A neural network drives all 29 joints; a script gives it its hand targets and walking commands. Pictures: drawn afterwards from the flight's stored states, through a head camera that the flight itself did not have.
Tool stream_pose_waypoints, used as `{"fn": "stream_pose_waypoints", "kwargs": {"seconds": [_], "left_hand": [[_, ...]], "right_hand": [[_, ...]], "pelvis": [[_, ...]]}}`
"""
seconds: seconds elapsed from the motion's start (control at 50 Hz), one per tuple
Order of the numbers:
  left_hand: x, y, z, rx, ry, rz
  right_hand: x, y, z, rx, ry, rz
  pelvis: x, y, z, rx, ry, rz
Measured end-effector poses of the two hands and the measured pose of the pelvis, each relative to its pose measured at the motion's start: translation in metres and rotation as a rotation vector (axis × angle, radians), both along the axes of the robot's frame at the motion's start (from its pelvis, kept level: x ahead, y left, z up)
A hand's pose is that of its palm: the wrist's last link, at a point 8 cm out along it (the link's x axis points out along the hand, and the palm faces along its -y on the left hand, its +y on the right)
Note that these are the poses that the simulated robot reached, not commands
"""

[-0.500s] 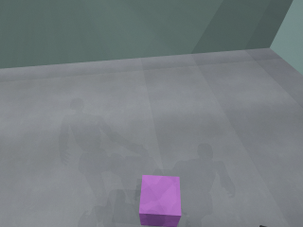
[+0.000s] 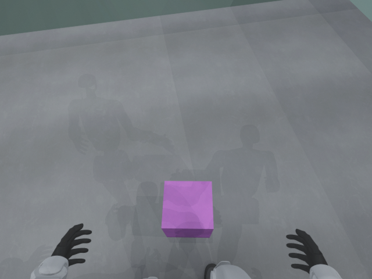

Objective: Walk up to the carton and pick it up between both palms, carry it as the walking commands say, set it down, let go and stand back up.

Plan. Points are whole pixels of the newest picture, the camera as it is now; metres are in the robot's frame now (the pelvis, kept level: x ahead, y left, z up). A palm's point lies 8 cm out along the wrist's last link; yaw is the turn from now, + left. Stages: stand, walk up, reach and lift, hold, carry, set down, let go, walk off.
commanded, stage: reach and lift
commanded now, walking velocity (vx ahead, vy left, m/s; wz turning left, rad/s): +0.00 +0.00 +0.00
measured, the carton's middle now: (188, 210) +0.41 +0.02 -0.63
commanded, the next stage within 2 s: none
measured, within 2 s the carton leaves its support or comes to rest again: neither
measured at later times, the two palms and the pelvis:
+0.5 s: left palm (87, 207) +0.31 +0.28 -0.15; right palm (273, 217) +0.28 -0.20 -0.16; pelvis -0.06 +0.06 -0.06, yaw +0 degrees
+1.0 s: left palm (122, 172) +0.43 +0.22 -0.21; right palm (246, 173) +0.43 -0.16 -0.22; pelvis -0.05 +0.01 -0.10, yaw +2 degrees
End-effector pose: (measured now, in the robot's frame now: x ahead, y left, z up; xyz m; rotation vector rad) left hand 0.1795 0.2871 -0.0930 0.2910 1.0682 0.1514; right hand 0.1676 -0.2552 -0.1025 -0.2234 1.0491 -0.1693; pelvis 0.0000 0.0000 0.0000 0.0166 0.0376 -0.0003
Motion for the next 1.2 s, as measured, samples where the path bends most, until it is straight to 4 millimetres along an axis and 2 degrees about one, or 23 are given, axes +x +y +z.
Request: {"fn": "stream_pose_waypoints", "kwargs": {"seconds": [0.08, 0.2, 0.28, 0.36, 0.46, 0.54, 0.7, 0.82, 0.9, 1.0, 1.12, 1.2], "left_hand": [[0.015, 0.005, -0.017, -0.025, -0.05, 0.024], [0.054, 0.009, -0.03, -0.038, -0.118, -0.013], [0.076, 0.013, -0.032, -0.037, -0.16, -0.036], [0.097, 0.012, -0.037, -0.052, -0.206, -0.03], [0.118, 0.001, -0.049, -0.094, -0.247, -0.002], [0.134, -0.014, -0.064, -0.118, -0.252, 0.012], [0.181, -0.041, -0.084, -0.129, -0.301, 0.03], [0.223, -0.059, -0.094, -0.16, -0.373, 0.028], [0.241, -0.066, -0.102, -0.179, -0.403, 0.023], [0.249, -0.064, -0.115, -0.185, -0.417, 0.026], [0.244, -0.052, -0.122, -0.187, -0.426, 0.027], [0.243, -0.046, -0.128, -0.192, -0.427, 0.022]], "right_hand": [[0.027, 0.014, -0.011, 0.005, -0.033, 0.026], [0.072, 0.039, -0.024, 0.021, -0.111, 0.024], [0.083, 0.051, -0.029, 0.024, -0.144, 0.001], [0.088, 0.053, -0.04, 0.027, -0.149, -0.023], [0.104, 0.051, -0.054, 0.042, -0.175, -0.032], [0.129, 0.052, -0.063, 0.066, -0.21, -0.021], [0.189, 0.062, -0.085, 0.12, -0.279, -0.015], [0.228, 0.073, -0.097, 0.143, -0.335, -0.012], [0.247, 0.079, -0.103, 0.152, -0.376, -0.017], [0.26, 0.09, -0.113, 0.163, -0.404, -0.014], [0.25, 0.099, -0.124, 0.147, -0.384, -0.018], [0.246, 0.1, -0.13, 0.133, -0.384, -0.031]], "pelvis": [[-0.003, -0.001, -0.014, -0.011, 0.072, 0.01], [-0.014, 0.011, -0.029, -0.024, 0.155, 0.03], [-0.022, 0.024, -0.036, -0.031, 0.206, 0.029], [-0.035, 0.039, -0.044, -0.031, 0.26, 0.02], [-0.055, 0.053, -0.055, -0.017, 0.318, 0.004], [-0.07, 0.058, -0.064, -0.003, 0.363, 0.0], [-0.082, 0.048, -0.08, 0.018, 0.455, 0.007], [-0.073, 0.03, -0.09, 0.024, 0.546, 0.011], [-0.063, 0.02, -0.095, 0.026, 0.605, 0.013], [-0.054, 0.011, -0.097, 0.026, 0.66, 0.014], [-0.05, 0.01, -0.096, 0.012, 0.692, 0.028], [-0.054, 0.014, -0.102, 0.0, 0.712, 0.036]]}}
